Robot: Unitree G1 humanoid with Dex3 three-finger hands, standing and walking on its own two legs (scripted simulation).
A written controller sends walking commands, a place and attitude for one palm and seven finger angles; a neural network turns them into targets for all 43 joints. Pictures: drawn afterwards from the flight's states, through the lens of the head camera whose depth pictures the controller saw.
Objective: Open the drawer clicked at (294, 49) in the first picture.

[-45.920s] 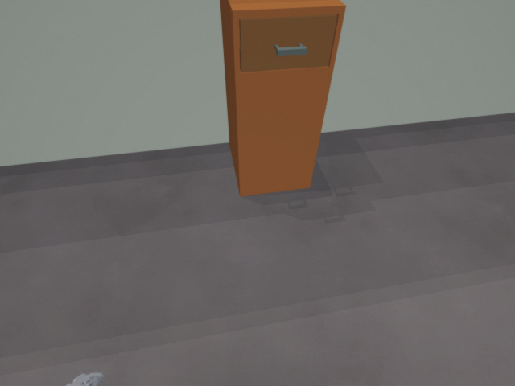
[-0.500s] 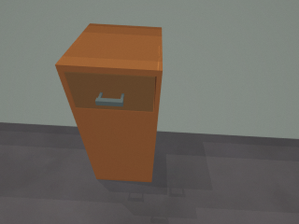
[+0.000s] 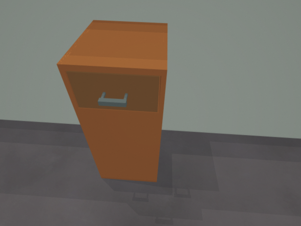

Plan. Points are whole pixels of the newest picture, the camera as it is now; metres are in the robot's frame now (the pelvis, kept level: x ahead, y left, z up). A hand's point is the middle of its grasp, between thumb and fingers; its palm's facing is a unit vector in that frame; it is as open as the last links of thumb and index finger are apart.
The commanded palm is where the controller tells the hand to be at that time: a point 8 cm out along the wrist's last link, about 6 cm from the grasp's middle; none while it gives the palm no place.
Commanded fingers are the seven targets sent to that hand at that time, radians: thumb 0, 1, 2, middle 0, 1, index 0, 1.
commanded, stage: come to a stop and stand still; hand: left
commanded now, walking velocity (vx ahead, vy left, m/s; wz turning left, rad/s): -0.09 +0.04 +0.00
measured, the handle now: (113, 98) +0.55 +0.19 +0.01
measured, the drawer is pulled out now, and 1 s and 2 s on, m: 0.00 0.00 0.00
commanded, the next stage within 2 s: look again from close up in 0.90 s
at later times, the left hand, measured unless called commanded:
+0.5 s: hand out of the picture +0.05 +0.19 -0.18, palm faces -0.01 -0.97 -0.22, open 7.3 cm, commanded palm none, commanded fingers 0.00 0.90 0.90 -0.20 -0.30 -0.20 -0.30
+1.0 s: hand out of the picture -0.02 +0.18 -0.18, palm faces -0.02 -0.99 -0.16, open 7.3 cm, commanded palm none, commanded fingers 0.00 0.90 0.90 -0.20 -0.30 -0.20 -0.30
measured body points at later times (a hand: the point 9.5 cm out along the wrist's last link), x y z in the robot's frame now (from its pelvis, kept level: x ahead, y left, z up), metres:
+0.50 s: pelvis +0.02 +0.01 +0.00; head +0.04 +0.01 +0.45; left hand +0.05 +0.24 -0.16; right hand +0.03 -0.22 -0.16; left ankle +0.05 +0.11 -0.74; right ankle +0.01 -0.12 -0.74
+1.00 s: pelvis +0.00 +0.02 -0.01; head +0.01 +0.03 +0.44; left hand -0.02 +0.23 -0.17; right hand -0.01 -0.20 -0.16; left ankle +0.05 +0.11 -0.74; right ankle +0.01 -0.12 -0.74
